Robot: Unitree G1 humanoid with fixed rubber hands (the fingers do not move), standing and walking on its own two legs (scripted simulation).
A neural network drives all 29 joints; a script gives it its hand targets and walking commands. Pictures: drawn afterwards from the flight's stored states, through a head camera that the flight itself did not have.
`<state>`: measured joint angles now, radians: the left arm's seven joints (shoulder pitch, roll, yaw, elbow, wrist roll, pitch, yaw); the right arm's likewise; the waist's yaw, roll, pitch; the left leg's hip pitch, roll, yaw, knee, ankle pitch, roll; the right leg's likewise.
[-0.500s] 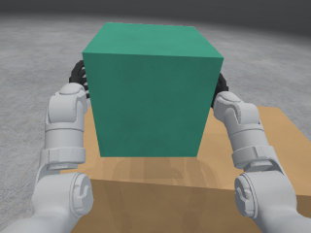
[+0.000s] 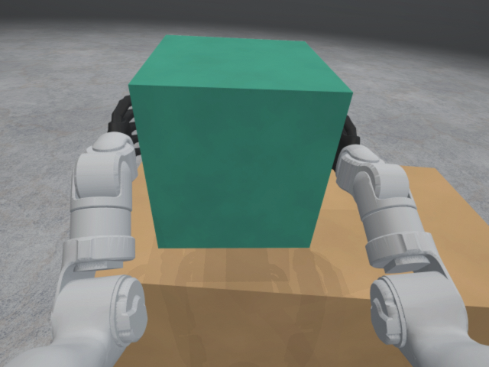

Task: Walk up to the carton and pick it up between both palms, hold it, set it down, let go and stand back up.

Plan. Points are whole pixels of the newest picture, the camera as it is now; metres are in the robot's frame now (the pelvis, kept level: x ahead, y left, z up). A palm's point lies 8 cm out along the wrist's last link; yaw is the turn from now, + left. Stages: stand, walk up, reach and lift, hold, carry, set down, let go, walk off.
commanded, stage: hold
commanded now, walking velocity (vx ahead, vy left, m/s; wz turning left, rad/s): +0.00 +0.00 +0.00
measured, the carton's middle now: (235, 138) +0.44 +0.00 +0.24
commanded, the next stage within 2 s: set down in 0.48 s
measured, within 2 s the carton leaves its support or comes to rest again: neither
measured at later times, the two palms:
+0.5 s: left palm (117, 145) +0.36 +0.18 +0.26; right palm (344, 156) +0.36 -0.17 +0.25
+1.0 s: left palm (130, 164) +0.39 +0.18 +0.21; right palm (328, 188) +0.38 -0.17 +0.18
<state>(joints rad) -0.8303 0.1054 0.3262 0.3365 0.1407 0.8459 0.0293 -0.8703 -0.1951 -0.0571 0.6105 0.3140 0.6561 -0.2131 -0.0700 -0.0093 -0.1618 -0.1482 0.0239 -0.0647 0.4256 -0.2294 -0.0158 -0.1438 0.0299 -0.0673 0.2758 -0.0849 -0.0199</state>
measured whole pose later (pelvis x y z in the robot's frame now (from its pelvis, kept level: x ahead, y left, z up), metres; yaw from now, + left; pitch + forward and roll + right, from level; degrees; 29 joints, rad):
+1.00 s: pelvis +0.01 +0.00 +0.00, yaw +2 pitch -6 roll -1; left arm -0.75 0.06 0.33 0.40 0.21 0.53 -0.02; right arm -0.69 -0.07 -0.15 0.68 0.14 0.26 -0.15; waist -0.08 -0.05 -0.02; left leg -0.05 0.01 -0.09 0.38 -0.22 -0.02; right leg -0.05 0.02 -0.09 0.25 -0.10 -0.02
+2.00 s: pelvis +0.02 +0.02 +0.00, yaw +0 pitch -3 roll -1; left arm -0.71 0.00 0.30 0.55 0.17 0.38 0.04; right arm -0.62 -0.08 -0.23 0.73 0.04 0.18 -0.08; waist -0.07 -0.02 -0.04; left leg -0.08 0.00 -0.05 0.37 -0.24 0.00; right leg -0.10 0.00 -0.05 0.26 -0.11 0.01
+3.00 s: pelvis +0.04 +0.02 +0.00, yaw +0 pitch +4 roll -2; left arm -0.70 0.00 0.28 0.80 0.11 0.14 0.07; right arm -0.58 -0.08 -0.32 0.78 -0.08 0.07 -0.04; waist -0.06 0.03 -0.09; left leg -0.20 0.00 -0.05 0.38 -0.25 0.00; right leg -0.20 0.01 -0.05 0.25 -0.12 0.01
